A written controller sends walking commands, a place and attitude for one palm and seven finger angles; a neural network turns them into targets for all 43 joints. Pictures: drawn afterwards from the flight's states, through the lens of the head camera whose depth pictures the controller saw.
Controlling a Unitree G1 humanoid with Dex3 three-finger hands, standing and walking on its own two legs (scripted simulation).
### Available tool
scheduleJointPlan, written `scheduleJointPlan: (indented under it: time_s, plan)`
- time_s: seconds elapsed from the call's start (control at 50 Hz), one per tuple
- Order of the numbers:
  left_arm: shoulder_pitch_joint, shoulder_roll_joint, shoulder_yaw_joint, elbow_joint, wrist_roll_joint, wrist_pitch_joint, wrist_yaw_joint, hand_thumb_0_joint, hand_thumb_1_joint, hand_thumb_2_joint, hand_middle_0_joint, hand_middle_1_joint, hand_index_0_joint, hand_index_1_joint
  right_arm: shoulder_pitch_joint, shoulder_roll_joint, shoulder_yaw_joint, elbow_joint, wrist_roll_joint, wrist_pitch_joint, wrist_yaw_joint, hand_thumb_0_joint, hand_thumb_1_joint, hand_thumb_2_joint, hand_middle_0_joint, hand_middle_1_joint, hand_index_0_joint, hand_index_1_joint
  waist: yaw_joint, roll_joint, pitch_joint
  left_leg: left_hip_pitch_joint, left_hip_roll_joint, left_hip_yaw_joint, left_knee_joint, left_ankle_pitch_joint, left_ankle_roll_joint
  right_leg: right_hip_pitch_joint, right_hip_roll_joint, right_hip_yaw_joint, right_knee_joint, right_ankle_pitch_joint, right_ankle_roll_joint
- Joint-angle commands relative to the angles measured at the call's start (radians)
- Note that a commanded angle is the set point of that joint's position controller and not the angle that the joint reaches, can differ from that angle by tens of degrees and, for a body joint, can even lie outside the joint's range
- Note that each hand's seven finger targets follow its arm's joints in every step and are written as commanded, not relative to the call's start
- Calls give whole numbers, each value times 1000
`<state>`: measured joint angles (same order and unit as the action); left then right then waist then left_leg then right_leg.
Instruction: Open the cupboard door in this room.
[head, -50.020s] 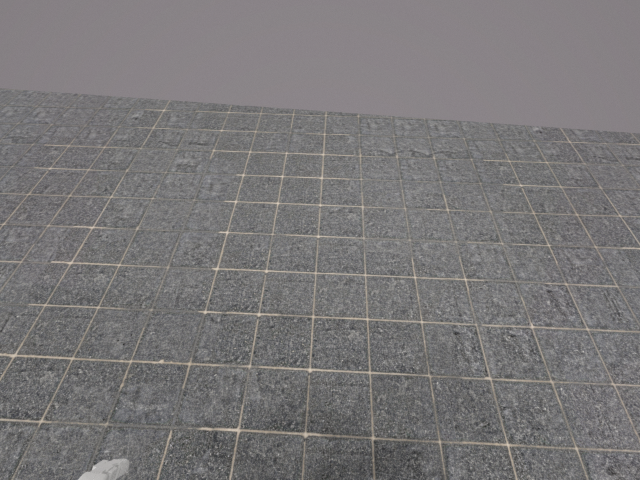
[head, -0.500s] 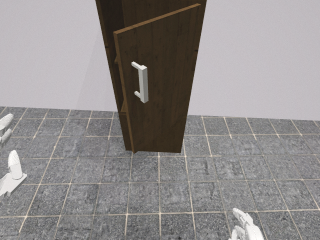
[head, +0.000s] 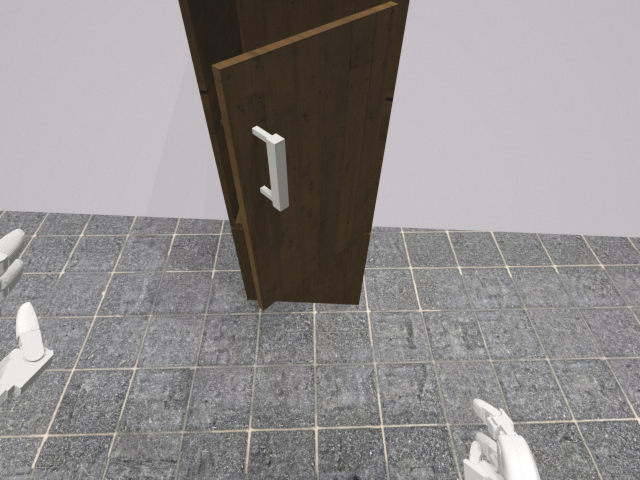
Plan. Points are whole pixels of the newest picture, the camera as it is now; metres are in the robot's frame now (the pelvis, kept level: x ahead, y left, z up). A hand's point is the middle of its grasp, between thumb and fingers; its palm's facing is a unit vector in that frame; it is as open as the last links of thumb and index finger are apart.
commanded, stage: let the arm hang, fingers relaxed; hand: left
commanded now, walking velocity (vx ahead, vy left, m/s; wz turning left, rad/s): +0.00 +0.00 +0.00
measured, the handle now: (270, 169) +0.56 +0.12 +0.08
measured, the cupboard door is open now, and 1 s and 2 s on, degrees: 47 47 47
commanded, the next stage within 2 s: look to check the result in 1.20 s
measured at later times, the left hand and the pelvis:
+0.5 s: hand out of the picture -0.03 +0.17 -0.18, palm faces +0.02 -0.99 -0.14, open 7.3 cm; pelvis -0.02 +0.00 +0.00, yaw +2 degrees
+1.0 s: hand out of the picture +0.01 +0.20 -0.16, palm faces +0.05 -0.96 -0.27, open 7.4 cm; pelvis -0.01 -0.01 +0.00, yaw +2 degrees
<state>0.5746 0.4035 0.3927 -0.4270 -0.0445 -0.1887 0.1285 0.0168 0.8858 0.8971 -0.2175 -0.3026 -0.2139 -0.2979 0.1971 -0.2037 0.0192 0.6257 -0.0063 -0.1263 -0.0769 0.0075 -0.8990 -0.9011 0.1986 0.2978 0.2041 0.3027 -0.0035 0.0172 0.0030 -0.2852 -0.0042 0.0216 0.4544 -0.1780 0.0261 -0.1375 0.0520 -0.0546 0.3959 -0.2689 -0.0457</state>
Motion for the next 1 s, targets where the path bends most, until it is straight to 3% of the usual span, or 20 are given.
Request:
scheduleJointPlan:
  time_s: [0.0,0.06,0.08,0.1,0.14,0.16,0.18,0.24,0.28,0.34,0.42,0.64,0.78,0.98]
  plan:
    - [-36,181,132,-191,-7,-58,26,0,900,900,-200,-300,-200,-300,-71,-123,-47,-150,6,-46,-17,0,-900,-900,200,300,200,300,2,23,-112,129,77,-90,-34,229,-5,-38,-119,97,-72,245,34]
    - [-56,180,124,-193,-6,-54,25,0,900,900,-200,-300,-200,-300,-79,-125,-48,-150,5,-45,-17,0,-900,-900,200,300,200,300,3,36,-99,131,71,-87,-37,190,-5,-54,-123,106,-94,212,34]
    - [-136,10,-270,580,86,88,-110,0,900,900,-200,-300,-200,-300,-112,-306,-100,103,11,-66,76,0,-900,-900,200,300,200,300,-34,56,-11,10,118,-147,113,326,22,-159,-187,50,79,300,-3]
    - [-135,10,-254,604,75,158,-128,0,900,900,-200,-300,-200,-300,-33,-265,-105,103,17,4,76,0,-900,-900,200,300,200,300,-19,28,-88,58,119,-138,91,317,18,-146,-173,95,68,219,-10]
    - [-201,10,-270,681,80,172,-131,0,900,900,-200,-300,-200,-300,-43,-257,-83,97,1,47,72,0,-900,-900,200,300,200,300,-5,-63,-64,-29,136,-201,59,181,58,-155,-136,77,89,30,-14]
    - [-234,23,-276,738,86,170,-132,0,900,900,-200,-300,-200,-300,-51,-254,-78,100,-6,57,72,0,-900,-900,200,300,200,300,1,-155,-68,-43,131,-213,48,161,60,-126,-135,91,80,23,-20]
    - [-260,33,-282,796,84,170,-134,0,900,900,-200,-300,-200,-300,-64,-261,-75,112,-11,65,73,0,-900,-900,200,300,200,300,3,-183,-61,-47,116,-209,50,120,58,-128,-155,104,56,9,-29]
    - [-360,64,-306,990,78,173,-128,0,900,900,-200,-300,-200,-300,-79,-266,-67,170,-19,92,74,0,-900,-900,200,300,200,300,-7,-134,-40,1,79,-179,43,119,36,-126,-189,142,10,39,-58]
    - [-382,52,-330,1111,70,180,-121,0,900,900,-200,-300,-200,-300,-80,-240,-54,212,-22,107,74,0,-900,-900,200,300,200,300,-5,-14,-24,22,79,-179,1,110,28,-107,-184,141,-4,25,-54]
    - [-359,29,-350,1270,60,183,-118,0,900,900,-200,-300,-200,-300,-72,-212,-38,277,-19,117,67,0,-900,-900,200,300,200,300,7,94,-15,15,90,-198,-85,54,28,-41,-158,132,-26,-8,-34]
    - [-317,-10,-355,1417,53,180,-117,0,900,900,-200,-300,-200,-300,-33,-179,-33,359,-15,123,55,0,-900,-900,200,300,200,300,4,127,-17,50,85,-181,-110,2,17,-26,-162,132,-81,-29,-37]
    - [-262,-62,-365,1556,49,180,-107,0,900,900,-200,-300,-200,-300,61,-145,-43,462,-11,136,39,0,-900,-900,200,300,200,300,-10,-9,46,100,90,-157,-97,-1,20,-86,-166,109,-137,-77,-37]
    - [-268,-59,-364,1557,51,181,-102,0,900,900,-200,-300,-200,-300,56,-124,-44,478,-12,137,44,0,-900,-900,200,300,200,300,-3,-41,86,84,85,-143,-103,-1,20,-99,-170,112,-140,-96,-31]
    - [-310,-58,-362,1537,51,174,-97,0,900,900,-200,-300,-200,-300,27,-114,-38,485,-13,125,46,0,-900,-900,200,300,200,300,3,-18,66,92,96,-146,-118,115,17,-38,-171,103,-115,49,-14]
